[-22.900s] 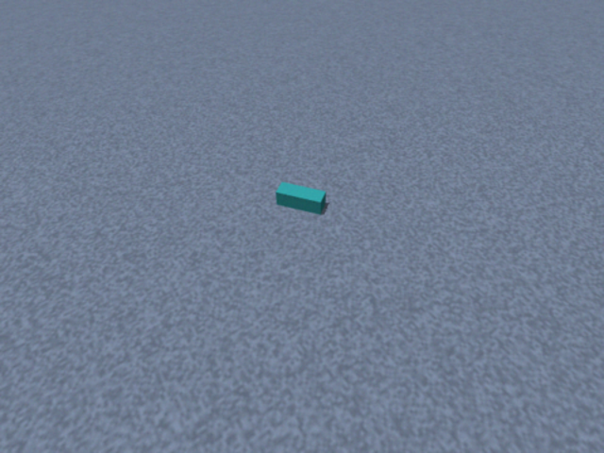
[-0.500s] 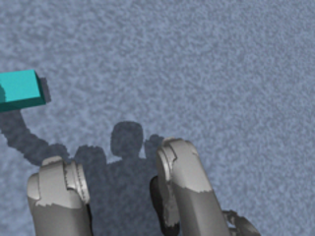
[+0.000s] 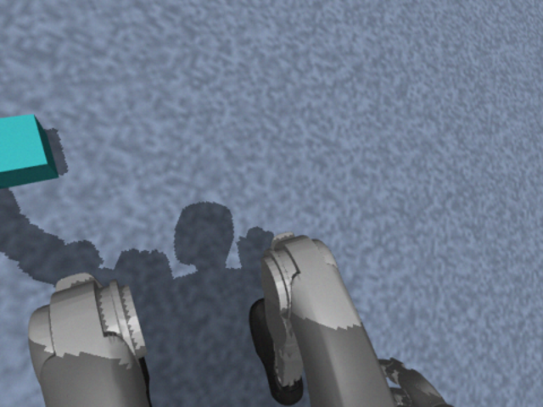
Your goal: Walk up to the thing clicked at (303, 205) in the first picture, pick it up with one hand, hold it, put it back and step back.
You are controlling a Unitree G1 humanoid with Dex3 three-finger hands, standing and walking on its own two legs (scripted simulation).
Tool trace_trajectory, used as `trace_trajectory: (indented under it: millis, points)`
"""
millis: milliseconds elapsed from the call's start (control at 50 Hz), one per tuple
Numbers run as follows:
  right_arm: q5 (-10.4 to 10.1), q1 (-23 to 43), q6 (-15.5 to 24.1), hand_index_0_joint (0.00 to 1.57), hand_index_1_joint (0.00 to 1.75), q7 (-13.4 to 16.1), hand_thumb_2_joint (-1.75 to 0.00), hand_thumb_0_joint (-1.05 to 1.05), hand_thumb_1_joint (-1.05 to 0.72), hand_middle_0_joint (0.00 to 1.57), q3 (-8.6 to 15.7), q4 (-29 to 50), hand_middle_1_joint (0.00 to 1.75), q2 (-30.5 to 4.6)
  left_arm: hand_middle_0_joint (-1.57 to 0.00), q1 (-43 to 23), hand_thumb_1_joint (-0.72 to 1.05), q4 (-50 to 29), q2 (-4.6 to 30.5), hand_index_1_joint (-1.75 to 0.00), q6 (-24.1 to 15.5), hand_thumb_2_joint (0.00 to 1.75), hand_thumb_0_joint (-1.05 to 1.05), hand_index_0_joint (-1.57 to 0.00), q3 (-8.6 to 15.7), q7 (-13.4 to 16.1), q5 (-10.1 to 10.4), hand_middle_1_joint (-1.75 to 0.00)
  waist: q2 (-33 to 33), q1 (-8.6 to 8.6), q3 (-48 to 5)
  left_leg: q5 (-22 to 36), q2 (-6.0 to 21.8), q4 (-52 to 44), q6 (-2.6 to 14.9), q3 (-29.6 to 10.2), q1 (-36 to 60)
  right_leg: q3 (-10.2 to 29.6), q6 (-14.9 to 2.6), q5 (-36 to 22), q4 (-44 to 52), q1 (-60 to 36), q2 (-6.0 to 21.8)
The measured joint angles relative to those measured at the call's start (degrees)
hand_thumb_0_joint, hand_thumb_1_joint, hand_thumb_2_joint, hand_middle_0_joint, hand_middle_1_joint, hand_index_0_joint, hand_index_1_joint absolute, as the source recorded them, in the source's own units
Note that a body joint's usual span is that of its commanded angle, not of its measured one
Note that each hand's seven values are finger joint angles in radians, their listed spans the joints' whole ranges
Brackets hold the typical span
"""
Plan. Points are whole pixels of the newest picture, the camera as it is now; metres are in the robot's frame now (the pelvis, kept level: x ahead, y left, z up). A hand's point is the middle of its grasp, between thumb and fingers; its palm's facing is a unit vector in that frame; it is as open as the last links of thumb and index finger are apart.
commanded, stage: rise first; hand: left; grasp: from above
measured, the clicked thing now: out of the picture +0.49 +0.38 -0.28
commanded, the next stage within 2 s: approach in 0.52 s
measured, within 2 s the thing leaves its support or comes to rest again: neither
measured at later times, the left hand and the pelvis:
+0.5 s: hand out of the picture +0.44 +0.40 -0.16, palm faces -0.43 -0.12 -0.89, open 14.3 cm; pelvis +0.00 +0.00 +0.00, yaw +0 degrees
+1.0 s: hand out of the picture +0.49 +0.36 -0.16, palm faces -0.41 -0.10 -0.91, open 14.1 cm; pelvis +0.00 +0.00 +0.00, yaw -1 degrees
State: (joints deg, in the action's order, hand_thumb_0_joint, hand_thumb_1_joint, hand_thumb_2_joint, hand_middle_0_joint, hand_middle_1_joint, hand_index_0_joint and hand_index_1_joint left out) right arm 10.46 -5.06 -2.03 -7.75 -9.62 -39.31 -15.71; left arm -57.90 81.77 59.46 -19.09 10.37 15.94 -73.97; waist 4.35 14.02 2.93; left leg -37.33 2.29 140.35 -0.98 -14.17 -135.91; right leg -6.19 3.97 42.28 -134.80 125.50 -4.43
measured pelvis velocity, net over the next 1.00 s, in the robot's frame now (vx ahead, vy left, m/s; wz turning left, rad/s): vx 0.00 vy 0.00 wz -0.01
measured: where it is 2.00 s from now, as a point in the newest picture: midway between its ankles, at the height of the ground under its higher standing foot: (212, 388)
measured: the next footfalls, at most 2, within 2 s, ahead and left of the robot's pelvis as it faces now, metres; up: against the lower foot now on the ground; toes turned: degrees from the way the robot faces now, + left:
none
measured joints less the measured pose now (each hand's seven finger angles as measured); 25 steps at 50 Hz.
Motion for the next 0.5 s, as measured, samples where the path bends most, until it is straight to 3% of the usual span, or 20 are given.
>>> trace_trajectory:
  millis: [500]
  points:
    - [-0.25,0.07,-0.22,0.2,0.3,-0.05,-0.9,0.0,-0.92,0.2,-0.54,0.87,0.3,-0.04,-0.08,0.33,-0.59,-0.45,-0.11,-1.06,-0.32,1.04,0.0,-0.07,-0.88,-0.35,0.29,-1.05,-0.28,-0.05,-0.52,0.31,-0.07,-0.14,-0.12,-0.21,0.25,-0.2,0.01,-0.43,0.21,-0.18,0.02]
